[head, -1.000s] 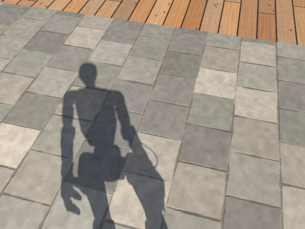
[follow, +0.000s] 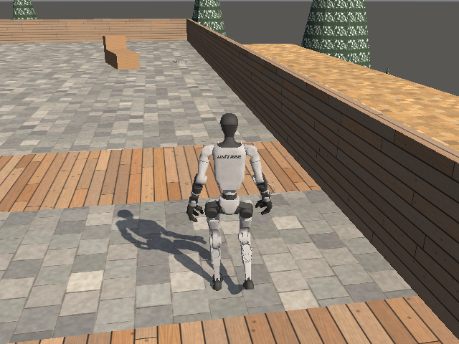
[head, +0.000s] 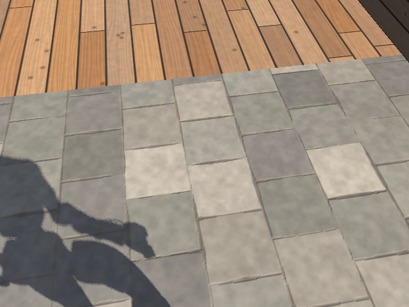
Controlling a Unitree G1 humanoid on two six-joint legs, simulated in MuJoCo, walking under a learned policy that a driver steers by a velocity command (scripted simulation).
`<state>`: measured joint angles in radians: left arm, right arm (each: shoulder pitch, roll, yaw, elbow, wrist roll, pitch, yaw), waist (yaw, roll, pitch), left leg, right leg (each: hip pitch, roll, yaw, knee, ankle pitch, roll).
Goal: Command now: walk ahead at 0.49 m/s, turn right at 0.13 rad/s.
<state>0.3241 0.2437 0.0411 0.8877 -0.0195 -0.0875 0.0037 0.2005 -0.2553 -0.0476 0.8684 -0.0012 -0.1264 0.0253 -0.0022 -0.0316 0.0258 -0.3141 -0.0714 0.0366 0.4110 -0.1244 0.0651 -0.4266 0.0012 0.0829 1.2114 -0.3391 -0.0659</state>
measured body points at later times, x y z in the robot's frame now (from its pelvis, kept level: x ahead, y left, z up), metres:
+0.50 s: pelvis +0.28 -0.07 +0.00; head +0.31 -0.08 +0.45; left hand +0.43 +0.19 -0.10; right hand +0.32 -0.34 -0.14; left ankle +0.18 +0.08 -0.64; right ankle +0.34 -0.15 -0.74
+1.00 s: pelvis +0.55 +0.00 -0.02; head +0.59 +0.01 +0.43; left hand +0.52 +0.27 -0.16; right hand +0.79 -0.21 -0.12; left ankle +0.63 +0.09 -0.74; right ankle +0.38 -0.16 -0.67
